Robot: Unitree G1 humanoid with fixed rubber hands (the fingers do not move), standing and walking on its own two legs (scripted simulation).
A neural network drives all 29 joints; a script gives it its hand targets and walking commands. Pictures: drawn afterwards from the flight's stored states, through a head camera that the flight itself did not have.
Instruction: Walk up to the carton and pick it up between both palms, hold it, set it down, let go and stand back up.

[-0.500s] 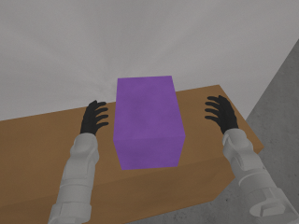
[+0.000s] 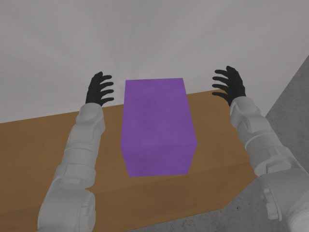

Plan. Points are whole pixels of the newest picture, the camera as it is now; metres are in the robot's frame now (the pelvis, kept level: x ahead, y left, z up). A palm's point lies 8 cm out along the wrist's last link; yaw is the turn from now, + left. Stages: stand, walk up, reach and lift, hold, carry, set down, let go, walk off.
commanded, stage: reach and lift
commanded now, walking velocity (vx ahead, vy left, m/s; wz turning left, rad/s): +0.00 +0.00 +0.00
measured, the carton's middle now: (156, 126) +0.43 +0.04 +0.00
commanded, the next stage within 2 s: none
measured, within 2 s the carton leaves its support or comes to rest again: neither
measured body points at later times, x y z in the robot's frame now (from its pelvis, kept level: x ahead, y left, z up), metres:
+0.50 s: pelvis -0.01 +0.00 -0.01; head +0.05 +0.01 +0.44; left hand +0.42 +0.20 +0.06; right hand +0.46 -0.15 +0.07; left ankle -0.01 +0.14 -0.75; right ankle -0.01 -0.11 -0.75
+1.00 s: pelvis -0.02 +0.00 -0.03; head +0.06 +0.00 +0.41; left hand +0.42 +0.18 +0.03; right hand +0.46 -0.15 +0.04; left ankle -0.01 +0.14 -0.75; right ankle -0.01 -0.11 -0.75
